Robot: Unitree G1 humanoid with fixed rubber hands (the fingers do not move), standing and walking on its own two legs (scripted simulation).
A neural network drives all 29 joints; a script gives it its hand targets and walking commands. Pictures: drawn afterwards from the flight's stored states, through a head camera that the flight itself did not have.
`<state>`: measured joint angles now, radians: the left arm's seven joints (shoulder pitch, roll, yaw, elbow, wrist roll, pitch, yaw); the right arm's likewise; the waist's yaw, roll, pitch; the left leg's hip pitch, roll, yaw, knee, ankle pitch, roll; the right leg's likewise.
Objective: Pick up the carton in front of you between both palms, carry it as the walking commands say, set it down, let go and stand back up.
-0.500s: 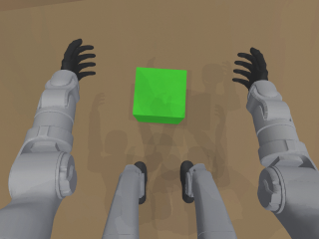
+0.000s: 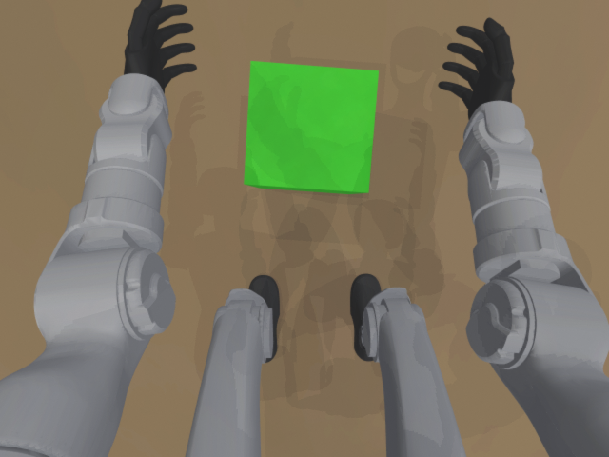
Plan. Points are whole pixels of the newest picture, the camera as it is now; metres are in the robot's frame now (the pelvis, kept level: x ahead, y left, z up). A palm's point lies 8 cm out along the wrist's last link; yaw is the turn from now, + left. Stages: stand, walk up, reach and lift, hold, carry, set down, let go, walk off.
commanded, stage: reach and lift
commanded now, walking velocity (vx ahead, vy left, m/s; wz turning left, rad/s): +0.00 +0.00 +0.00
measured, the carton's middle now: (308, 139) +0.50 +0.01 -0.47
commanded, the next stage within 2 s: none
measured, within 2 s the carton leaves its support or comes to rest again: leaves its support in 1.48 s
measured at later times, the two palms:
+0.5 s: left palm (203, 123) +0.51 +0.19 -0.36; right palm (421, 137) +0.49 -0.18 -0.36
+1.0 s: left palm (215, 125) +0.52 +0.18 -0.40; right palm (406, 138) +0.49 -0.16 -0.40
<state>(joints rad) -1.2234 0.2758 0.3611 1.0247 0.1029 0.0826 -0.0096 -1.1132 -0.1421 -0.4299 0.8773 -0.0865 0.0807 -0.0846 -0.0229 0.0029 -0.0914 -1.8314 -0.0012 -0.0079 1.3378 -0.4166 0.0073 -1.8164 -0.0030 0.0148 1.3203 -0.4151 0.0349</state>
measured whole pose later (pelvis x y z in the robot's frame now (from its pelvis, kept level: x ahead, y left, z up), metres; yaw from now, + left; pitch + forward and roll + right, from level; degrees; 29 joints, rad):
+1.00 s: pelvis -0.05 +0.00 -0.22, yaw -1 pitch +38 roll -3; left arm -1.58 0.44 -0.01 1.24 -0.22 0.06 0.07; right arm -1.48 -0.27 -0.16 1.14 0.21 0.05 -0.16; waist -0.02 -0.02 0.38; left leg -2.28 -0.01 -0.04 2.20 -0.58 0.00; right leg -2.25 0.02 0.01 2.17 -0.58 0.05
